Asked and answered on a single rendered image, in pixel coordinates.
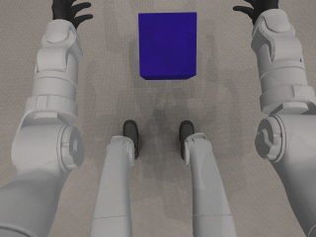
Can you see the right robot hand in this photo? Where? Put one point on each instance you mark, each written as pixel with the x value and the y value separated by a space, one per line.
pixel 259 6

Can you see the robot right upper arm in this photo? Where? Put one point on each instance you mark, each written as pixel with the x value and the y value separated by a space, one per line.
pixel 289 143

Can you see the carton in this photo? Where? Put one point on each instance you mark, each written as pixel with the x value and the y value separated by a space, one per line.
pixel 167 45

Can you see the robot right shin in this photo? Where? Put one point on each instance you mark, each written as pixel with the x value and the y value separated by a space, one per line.
pixel 198 135

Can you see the robot right forearm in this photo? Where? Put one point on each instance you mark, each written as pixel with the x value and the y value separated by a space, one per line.
pixel 284 85

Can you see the left robot hand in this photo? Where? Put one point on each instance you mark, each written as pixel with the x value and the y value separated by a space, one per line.
pixel 63 10

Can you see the robot left upper arm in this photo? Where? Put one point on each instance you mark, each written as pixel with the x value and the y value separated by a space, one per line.
pixel 44 155

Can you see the robot left foot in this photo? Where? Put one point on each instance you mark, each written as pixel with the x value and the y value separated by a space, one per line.
pixel 130 130

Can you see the robot left forearm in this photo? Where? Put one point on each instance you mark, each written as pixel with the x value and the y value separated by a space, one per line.
pixel 53 99

